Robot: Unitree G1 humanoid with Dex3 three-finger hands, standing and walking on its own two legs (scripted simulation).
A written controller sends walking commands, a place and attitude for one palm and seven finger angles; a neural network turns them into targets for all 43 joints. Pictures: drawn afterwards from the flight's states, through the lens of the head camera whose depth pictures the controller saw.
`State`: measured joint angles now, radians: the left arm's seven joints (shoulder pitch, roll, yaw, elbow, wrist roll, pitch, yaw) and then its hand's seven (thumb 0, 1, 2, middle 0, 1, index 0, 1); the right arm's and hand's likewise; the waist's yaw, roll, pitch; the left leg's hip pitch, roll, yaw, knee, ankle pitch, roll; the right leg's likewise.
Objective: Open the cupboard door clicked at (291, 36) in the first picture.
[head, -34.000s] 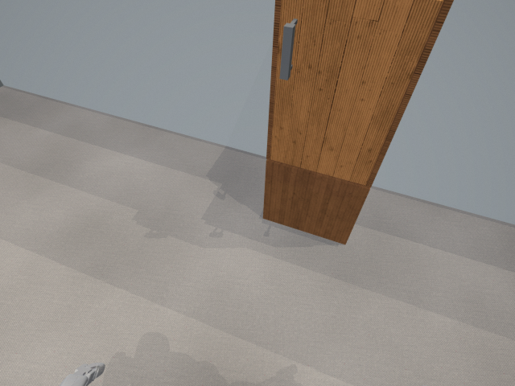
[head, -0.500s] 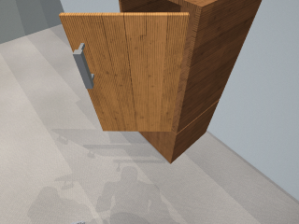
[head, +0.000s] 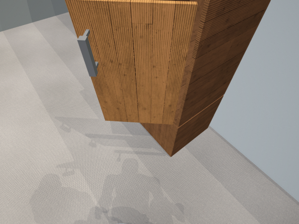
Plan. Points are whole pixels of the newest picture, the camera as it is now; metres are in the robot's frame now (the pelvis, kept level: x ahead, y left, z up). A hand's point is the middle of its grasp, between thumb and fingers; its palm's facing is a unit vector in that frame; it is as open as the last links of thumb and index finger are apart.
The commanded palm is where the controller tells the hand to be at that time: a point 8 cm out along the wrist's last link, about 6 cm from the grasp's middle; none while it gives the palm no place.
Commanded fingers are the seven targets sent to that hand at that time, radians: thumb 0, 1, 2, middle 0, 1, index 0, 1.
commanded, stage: come to a stop and stand still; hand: left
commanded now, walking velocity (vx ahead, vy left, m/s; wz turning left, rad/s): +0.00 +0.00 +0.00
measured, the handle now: (90, 53) +0.60 +0.23 +0.11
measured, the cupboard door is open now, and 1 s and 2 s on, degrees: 48 48 48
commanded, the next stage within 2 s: look again from close up in 0.50 s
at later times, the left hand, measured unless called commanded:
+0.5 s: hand out of the picture -0.01 +0.16 -0.16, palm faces +0.01 -0.98 -0.19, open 7.4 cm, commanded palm none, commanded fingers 0.00 0.90 0.90 -0.20 -0.30 -0.20 -0.30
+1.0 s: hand out of the picture -0.01 +0.15 -0.16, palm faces +0.02 -0.99 -0.16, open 7.4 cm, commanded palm none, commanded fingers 0.00 0.90 0.90 -0.20 -0.30 -0.20 -0.30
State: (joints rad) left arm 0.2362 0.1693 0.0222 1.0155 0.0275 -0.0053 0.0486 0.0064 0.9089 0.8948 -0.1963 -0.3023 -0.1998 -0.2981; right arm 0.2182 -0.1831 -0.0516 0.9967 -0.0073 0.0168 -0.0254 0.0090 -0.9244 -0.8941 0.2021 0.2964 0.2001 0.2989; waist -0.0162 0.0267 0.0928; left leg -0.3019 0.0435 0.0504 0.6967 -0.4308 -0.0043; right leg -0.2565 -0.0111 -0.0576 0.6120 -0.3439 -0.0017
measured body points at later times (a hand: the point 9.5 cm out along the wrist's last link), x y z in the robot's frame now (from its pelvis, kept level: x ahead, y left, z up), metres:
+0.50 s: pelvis -0.02 -0.01 +0.01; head -0.03 -0.01 +0.46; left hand -0.01 +0.21 -0.14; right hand -0.02 -0.24 -0.14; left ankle +0.00 +0.11 -0.72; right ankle -0.02 -0.12 -0.72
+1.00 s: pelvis +0.00 -0.01 +0.01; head +0.00 -0.01 +0.46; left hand -0.01 +0.20 -0.15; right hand -0.01 -0.22 -0.15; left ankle +0.00 +0.11 -0.72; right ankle -0.02 -0.12 -0.72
